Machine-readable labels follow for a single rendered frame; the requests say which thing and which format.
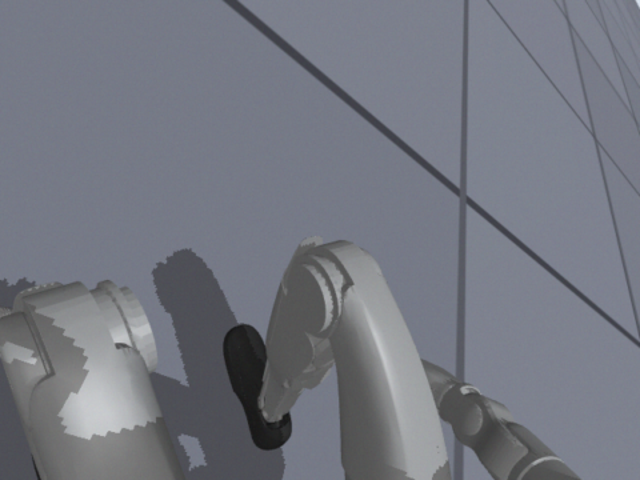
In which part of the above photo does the right robot hand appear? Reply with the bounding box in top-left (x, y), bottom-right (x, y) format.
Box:
top-left (420, 358), bottom-right (462, 414)

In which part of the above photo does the right robot foot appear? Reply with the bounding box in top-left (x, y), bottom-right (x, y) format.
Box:
top-left (223, 324), bottom-right (292, 450)

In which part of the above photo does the right robot arm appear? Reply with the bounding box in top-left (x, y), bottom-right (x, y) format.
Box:
top-left (439, 383), bottom-right (582, 480)

